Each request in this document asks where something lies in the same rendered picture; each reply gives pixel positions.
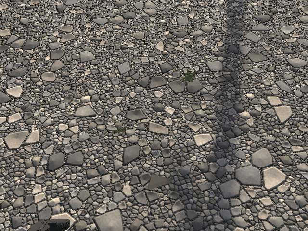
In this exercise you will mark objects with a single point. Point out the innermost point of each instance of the robot left hand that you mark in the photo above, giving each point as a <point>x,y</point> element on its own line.
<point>59,224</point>

